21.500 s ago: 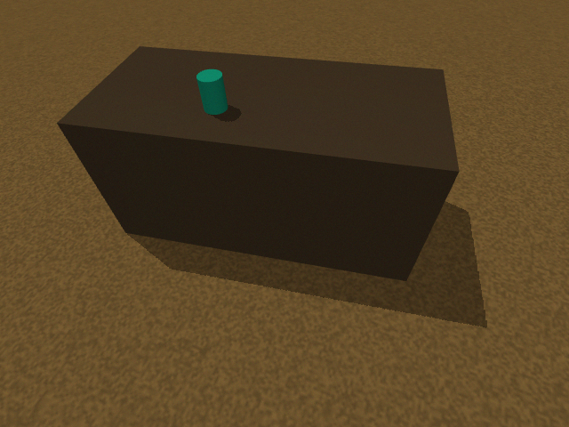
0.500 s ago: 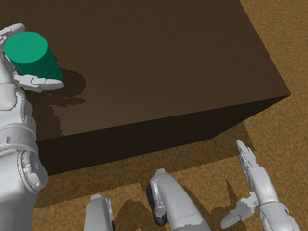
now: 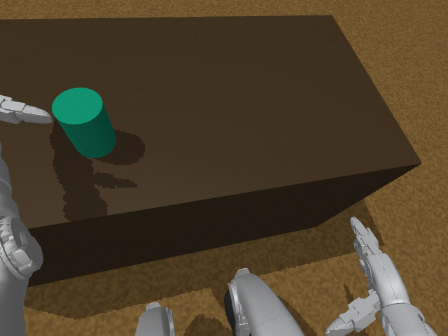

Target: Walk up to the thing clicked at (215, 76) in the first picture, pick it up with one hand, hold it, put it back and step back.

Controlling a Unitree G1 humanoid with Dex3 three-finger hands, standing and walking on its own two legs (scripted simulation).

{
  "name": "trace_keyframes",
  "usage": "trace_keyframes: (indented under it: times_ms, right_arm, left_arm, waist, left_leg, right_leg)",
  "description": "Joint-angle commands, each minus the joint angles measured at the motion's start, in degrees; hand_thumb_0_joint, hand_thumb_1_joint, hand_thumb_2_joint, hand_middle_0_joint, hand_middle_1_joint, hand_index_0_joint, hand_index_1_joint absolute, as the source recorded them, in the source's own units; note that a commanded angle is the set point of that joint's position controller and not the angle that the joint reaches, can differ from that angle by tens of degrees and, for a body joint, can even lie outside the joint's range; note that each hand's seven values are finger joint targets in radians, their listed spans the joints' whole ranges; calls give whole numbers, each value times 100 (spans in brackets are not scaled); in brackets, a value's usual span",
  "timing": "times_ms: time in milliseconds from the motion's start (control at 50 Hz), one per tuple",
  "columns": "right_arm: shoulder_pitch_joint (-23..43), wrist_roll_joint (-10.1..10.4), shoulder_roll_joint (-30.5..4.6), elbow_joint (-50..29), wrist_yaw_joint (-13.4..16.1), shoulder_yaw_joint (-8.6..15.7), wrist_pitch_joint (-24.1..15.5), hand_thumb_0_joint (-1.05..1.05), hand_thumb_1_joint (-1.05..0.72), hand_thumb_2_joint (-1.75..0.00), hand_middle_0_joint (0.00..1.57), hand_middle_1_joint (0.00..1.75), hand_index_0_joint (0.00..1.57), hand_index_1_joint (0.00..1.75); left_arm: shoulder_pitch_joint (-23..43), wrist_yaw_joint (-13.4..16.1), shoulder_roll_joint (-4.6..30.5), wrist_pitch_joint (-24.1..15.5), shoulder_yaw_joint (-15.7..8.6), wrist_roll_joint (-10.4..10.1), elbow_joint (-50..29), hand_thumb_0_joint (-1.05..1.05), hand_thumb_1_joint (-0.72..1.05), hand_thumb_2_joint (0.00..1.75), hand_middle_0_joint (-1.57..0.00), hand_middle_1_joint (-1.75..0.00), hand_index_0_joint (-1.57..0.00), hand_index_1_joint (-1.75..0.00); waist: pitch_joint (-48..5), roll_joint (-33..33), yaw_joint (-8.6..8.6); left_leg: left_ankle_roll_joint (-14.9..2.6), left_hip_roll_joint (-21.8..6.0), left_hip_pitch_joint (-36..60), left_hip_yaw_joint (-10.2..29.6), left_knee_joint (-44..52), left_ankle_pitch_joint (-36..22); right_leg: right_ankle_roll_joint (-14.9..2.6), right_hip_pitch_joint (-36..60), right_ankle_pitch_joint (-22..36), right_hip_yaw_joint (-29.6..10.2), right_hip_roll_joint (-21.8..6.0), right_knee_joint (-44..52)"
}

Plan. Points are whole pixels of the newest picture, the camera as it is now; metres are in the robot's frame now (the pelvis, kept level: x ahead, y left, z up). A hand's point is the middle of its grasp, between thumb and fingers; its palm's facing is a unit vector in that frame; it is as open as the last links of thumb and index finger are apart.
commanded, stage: rise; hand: left
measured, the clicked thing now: (87, 125) +0.53 +0.17 -0.02
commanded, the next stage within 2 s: sink last in 0.18 s
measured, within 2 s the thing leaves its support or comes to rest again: neither
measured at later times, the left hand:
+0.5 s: hand out of the picture +0.45 +0.34 +0.13, palm faces +0.41 -0.85 -0.32, open 17.5 cm
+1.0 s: hand (0, 315) +0.22 +0.23 +0.07, palm faces +0.28 -0.91 -0.31, open 17.1 cm
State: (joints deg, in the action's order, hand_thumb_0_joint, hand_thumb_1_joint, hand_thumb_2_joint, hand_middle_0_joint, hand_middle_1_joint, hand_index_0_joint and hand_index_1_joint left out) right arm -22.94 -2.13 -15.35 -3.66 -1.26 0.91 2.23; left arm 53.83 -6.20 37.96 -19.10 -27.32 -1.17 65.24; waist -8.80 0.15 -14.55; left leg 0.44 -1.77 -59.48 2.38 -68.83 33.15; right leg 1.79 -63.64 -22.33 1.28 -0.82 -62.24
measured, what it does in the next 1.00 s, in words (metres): rises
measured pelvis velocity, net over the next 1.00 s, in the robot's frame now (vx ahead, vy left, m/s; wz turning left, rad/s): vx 0.03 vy -0.01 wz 0.04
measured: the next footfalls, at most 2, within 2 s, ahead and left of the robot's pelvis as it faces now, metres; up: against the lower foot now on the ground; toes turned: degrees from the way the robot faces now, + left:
none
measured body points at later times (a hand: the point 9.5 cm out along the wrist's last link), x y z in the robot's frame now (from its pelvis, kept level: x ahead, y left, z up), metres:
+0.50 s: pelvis +0.02 +0.00 +0.05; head +0.10 +0.02 +0.50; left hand +0.43 +0.39 +0.15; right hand +0.17 -0.26 +0.01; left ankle -0.01 +0.12 -0.64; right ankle +0.06 -0.14 -0.64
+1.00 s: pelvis +0.03 -0.01 +0.06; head +0.05 -0.01 +0.51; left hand +0.20 +0.28 +0.09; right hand +0.19 -0.26 +0.02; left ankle -0.01 +0.12 -0.64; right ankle +0.06 -0.14 -0.64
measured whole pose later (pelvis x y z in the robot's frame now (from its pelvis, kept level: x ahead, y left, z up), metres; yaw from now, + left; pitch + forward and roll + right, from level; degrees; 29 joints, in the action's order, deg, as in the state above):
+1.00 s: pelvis +0.03 -0.01 +0.06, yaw +2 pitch +7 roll +0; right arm -26.3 3.8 -13.3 8.5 3.2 4.5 3.0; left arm -24.5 3.4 16.1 3.4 -9.7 -3.8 -4.6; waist -5.8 -0.9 1.4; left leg 0.9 -0.5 -27.2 1.8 -48.4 28.2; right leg 1.3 -33.1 -21.1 1.3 -2.2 -47.1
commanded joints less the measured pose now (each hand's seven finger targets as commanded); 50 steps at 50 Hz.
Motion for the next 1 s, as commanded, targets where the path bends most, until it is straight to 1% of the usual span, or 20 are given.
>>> trace_keyframes:
  times_ms: [0,80,100,160,240,280,340,400,440,500,560,580,620,700,760,820,860,940,960,980]
  right_arm:
    - [5,118,-805,-870,86,392,-312,0,54,-5,5,5,5,5]
    - [-133,211,-740,-507,105,384,-374,0,57,-5,5,5,5,5]
    - [-342,245,-1282,-921,157,809,-270,0,55,-5,5,5,5,5]
    - [-214,369,-930,-748,118,449,-89,0,55,-6,5,5,5,5]
    - [-363,402,-1002,-475,111,575,44,0,52,-7,5,5,5,5]
    - [-261,412,-961,-335,105,574,104,0,45,-9,5,5,5,5]
    - [-60,433,-583,-83,43,206,75,0,45,-9,5,5,5,5]
    - [-47,429,-341,143,-37,-15,17,0,45,-9,5,5,5,5]
    - [30,435,-660,-74,-36,327,-49,0,47,-8,5,5,5,5]
    - [-261,467,-707,112,-32,412,-63,0,46,-8,5,5,5,5]
    - [-373,540,-1090,68,31,746,-68,0,47,-8,5,5,5,5]
    - [-272,571,-939,49,51,638,-71,0,47,-8,5,5,5,5]
    - [-328,647,-994,-25,144,837,-40,0,44,-9,5,5,5,5]
    - [-310,724,-677,166,249,691,-25,0,44,-8,5,5,5,5]
    - [-367,707,-568,204,320,673,-21,0,45,-8,5,5,5,5]
    - [-296,662,-564,288,403,742,-108,0,47,-7,5,5,5,5]
    - [-259,630,-238,353,397,419,-159,0,46,-7,5,5,5,5]
    - [-295,565,-665,279,532,888,-285,0,45,-8,5,5,5,5]
    - [-339,545,-734,269,574,991,-302,0,44,-8,5,5,5,5]
    - [-394,542,-515,278,561,813,-323,0,46,-7,6,5,5,5]
  left_arm:
    - [1697,-306,1058,140,111,-205,-774,0,-61,1,-5,-4,-7,-3]
    - [1537,-534,725,278,266,-484,-1058,0,-61,7,-6,-6,-5,-7]
    - [999,-192,1617,603,323,236,-924,0,-61,4,-6,-5,-6,-6]
    - [1962,105,1613,827,278,129,-1771,0,-61,6,-7,-7,-6,-8]
    - [1618,426,2322,1012,-62,341,-1917,0,-61,7,-7,-8,-6,-10]
    - [1412,559,2400,1073,-130,390,-1713,0,-59,7,-8,-5,-6,-7]
    - [955,652,1965,1148,-22,390,-1395,0,-54,8,-7,-4,-5,-6]
    - [534,620,1271,1246,433,333,-1508,0,-54,7,-7,-3,-5,-5]
    - [14,609,1142,1336,509,311,-1610,0,-55,7,-7,-4,-5,-6]
    - [-674,574,783,1441,738,204,-2365,0,-57,7,-8,-4,-6,-6]
    - [-1920,651,899,1591,420,93,-3425,0,-53,6,-7,-5,-6,-6]
    - [-2157,660,548,1632,633,44,-3791,0,-52,6,-7,-5,-6,-6]
    - [-2996,750,503,1671,524,-56,-5076,0,-46,7,-6,-5,-6,-5]
    - [-4743,926,-81,1829,592,-212,-6309,0,-46,6,-6,-4,-5,-5]
    - [-5238,992,-384,1859,778,-214,-6820,0,-48,6,-6,-4,-5,-5]
    - [-5888,1019,-709,1845,921,-271,-7664,0,-47,5,-5,-4,-5,-4]
    - [-6286,1020,-984,1819,1194,-273,-8220,0,-46,5,-5,-4,-5,-4]
    - [-7615,1060,-1126,1884,1164,-275,-8410,0,-46,5,-6,-5,-6,-5]
    - [-8091,1028,-1372,1944,1396,-259,-8248,0,-43,5,-6,-5,-6,-5]
    - [-8053,1002,-1430,1940,1459,-268,-8639,0,-43,4,-5,-5,-5,-4]
  waist:
    - [-2524,-989,283]
    - [-2135,-704,391]
    - [-2440,-669,554]
    - [-2457,-839,648]
    - [-2719,-739,789]
    - [-2274,-682,866]
    - [-1987,-730,998]
    - [-1867,-1079,1077]
    - [-2192,-982,1101]
    - [-2277,-1070,1123]
    - [-2179,-612,1252]
    - [-1842,-586,1280]
    - [-1752,-507,1392]
    - [-744,-272,1506]
    - [-384,-329,1362]
    - [-422,-617,1481]
    - [-344,-835,1568]
    - [-330,-451,1504]
    - [-348,-194,1464]
    - [-367,-205,1489]
  left_leg:
    - [52,97,1458,-124,1313,-2310]
    - [21,75,1644,-115,1646,-2021]
    - [74,89,2236,-145,1895,-2196]
    - [156,95,2478,-141,2095,-2621]
    - [86,127,2722,-219,2128,-3173]
    - [90,127,2699,-218,2248,-3114]
    - [47,180,2589,-310,2341,-2953]
    - [97,146,2926,-295,2452,-3074]
    - [137,126,3221,-305,2452,-3472]
    - [185,89,3700,-281,2467,-3892]
    - [179,81,3596,-254,2558,-4004]
    - [194,86,3573,-250,2659,-3893]
    - [198,97,3609,-253,2792,-3757]
    - [122,172,3284,-309,2988,-3040]
    - [55,207,3182,-377,3010,-2565]
    - [70,221,3224,-422,2986,-2554]
    - [88,232,3146,-411,2954,-2491]
    - [28,237,3080,-390,2872,-2351]
    - [7,247,3112,-390,2811,-2390]
    - [-22,266,3117,-402,2759,-2349]
  right_leg:
    - [-320,2495,1580,50,179,776]
    - [-314,2399,1228,119,217,1018]
    - [-311,2625,1334,161,220,1216]
    - [-299,2943,1653,136,230,1317]
    - [-294,3611,2227,31,146,1420]
    - [-303,3591,2100,16,122,1536]
    - [-307,3735,2059,-61,52,1704]
    - [-343,3508,1920,3,70,1825]
    - [-339,3707,2266,41,71,1847]
    - [-335,3714,2411,121,101,1884]
    - [-325,4072,2633,193,99,1884]
    - [-329,4016,2444,241,107,1898]
    - [-338,4165,2330,279,104,1947]
    - [-291,4144,1880,285,82,2070]
    - [-247,4019,1618,207,23,2155]
    - [-255,3997,1599,178,-22,2108]
    - [-273,3974,1493,193,-26,2053]
    - [-232,3994,1456,231,-19,2026]
    - [-207,3990,1514,252,-18,2035]
    - [-187,3986,1521,249,-35,2047]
